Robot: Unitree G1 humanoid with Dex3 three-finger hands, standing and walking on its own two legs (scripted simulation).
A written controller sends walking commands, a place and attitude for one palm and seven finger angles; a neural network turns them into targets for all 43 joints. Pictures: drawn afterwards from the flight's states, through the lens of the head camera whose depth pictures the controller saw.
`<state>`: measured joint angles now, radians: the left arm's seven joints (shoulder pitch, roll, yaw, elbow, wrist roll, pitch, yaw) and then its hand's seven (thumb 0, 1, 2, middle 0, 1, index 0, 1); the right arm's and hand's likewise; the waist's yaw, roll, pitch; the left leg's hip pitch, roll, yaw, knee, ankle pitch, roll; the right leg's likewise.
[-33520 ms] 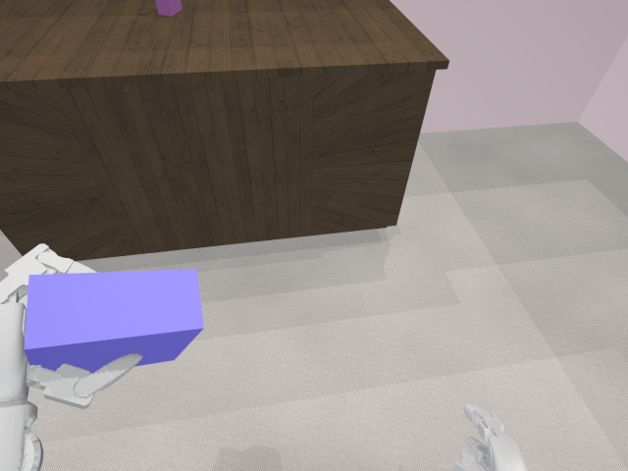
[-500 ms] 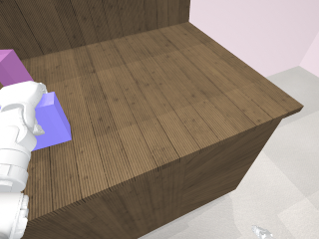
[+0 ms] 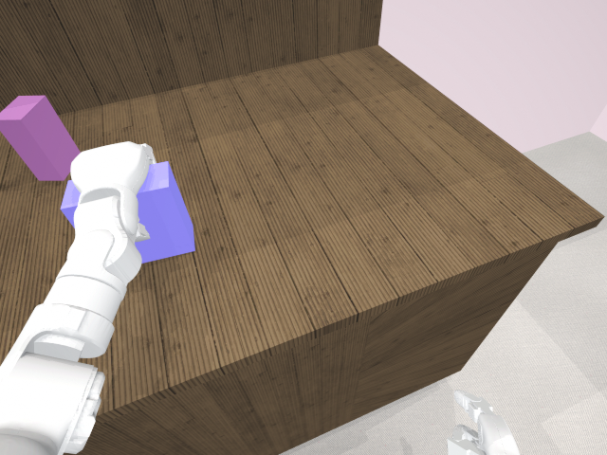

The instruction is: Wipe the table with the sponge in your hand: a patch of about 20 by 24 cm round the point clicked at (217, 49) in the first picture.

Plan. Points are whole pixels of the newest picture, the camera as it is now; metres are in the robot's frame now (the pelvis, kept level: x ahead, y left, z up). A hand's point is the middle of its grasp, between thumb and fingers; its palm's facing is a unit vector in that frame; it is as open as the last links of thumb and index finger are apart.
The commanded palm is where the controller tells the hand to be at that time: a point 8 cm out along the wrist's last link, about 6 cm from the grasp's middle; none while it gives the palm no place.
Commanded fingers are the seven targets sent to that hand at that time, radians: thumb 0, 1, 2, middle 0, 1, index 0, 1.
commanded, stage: slide across to the middle lane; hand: left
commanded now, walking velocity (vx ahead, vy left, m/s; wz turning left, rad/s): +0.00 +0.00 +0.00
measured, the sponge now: (141, 228) +0.40 +0.28 +0.08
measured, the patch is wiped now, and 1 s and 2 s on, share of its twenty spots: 0.50 0.70 0.90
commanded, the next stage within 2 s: wipe back along the middle lane in 0.12 s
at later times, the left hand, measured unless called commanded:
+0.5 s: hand (153, 212) +0.38 +0.24 +0.13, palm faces +0.03 -0.03 -1.00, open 10.0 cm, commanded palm +0.35 +0.23 +0.18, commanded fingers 0.00 0.10 1.30 -1.20 -1.60 -1.20 -1.60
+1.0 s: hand (155, 243) +0.33 +0.22 +0.13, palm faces +0.05 -0.02 -1.00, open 10.0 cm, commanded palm +0.29 +0.21 +0.16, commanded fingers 0.00 0.10 1.30 -1.20 -1.60 -1.20 -1.60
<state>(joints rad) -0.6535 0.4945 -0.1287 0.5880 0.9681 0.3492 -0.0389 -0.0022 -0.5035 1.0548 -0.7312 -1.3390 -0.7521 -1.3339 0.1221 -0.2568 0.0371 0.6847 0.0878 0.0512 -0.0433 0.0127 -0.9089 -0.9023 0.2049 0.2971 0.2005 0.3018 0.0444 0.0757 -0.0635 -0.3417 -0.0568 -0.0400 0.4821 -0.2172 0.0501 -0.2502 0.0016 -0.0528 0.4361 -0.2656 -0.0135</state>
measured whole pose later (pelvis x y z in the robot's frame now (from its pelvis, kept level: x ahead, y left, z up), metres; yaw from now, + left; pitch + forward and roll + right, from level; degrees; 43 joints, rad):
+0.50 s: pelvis +0.01 -0.02 +0.00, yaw -1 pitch +3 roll +0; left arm -0.47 0.46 -0.15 0.36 0.96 0.45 -0.04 0.00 -0.50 1.05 -0.73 -1.34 -0.75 -1.34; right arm 0.12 -0.29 0.02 0.68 0.09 0.10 -0.03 0.01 -0.91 -0.90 0.20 0.30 0.20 0.30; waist 0.05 0.10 -0.08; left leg -0.29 -0.03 -0.03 0.47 -0.24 0.03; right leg -0.21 0.02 -0.04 0.44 -0.28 -0.03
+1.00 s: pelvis -0.01 -0.04 +0.00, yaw -1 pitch +0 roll +0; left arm -0.37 0.43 -0.19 0.29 0.96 0.50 -0.03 0.00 -0.49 1.05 -0.72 -1.35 -0.74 -1.34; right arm 0.07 -0.28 0.04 0.67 0.10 0.09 -0.04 0.01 -0.91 -0.90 0.20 0.30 0.20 0.30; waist 0.08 0.11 -0.08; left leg -0.26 -0.02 -0.04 0.47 -0.21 0.00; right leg -0.19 0.04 -0.05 0.47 -0.28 -0.06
